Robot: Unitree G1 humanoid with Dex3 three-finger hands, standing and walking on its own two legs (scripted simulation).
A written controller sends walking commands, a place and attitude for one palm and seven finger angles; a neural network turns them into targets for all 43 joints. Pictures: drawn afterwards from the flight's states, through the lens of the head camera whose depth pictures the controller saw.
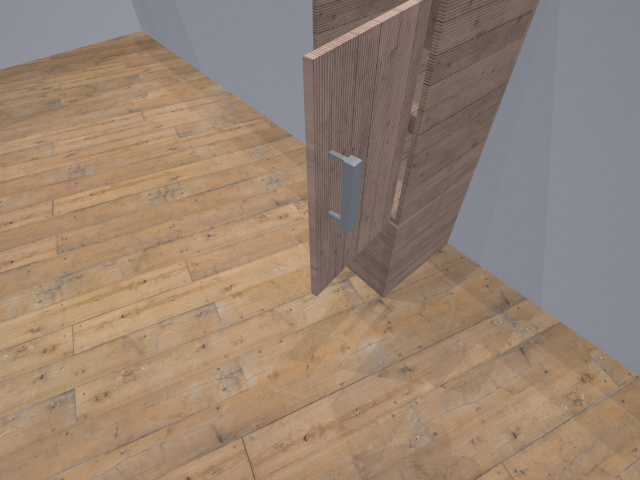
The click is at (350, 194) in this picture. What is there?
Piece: cupboard door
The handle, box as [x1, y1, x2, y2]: [327, 150, 361, 231]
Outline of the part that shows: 331,150 328,152 328,156 343,164 341,213 339,215 330,210 327,212 327,215 340,223 340,227 349,231 355,225 361,160 352,155 346,157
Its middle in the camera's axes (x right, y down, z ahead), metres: +0.04 -0.09 +0.73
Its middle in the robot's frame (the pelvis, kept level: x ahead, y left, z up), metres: +0.60 -0.01 -0.02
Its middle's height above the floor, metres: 0.76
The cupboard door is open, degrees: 99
